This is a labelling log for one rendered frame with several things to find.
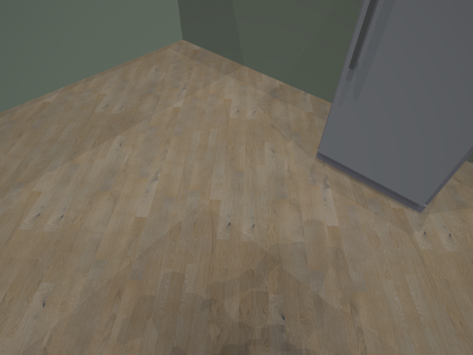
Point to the handle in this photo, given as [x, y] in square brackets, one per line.
[363, 33]

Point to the fridge door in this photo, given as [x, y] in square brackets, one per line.
[404, 116]

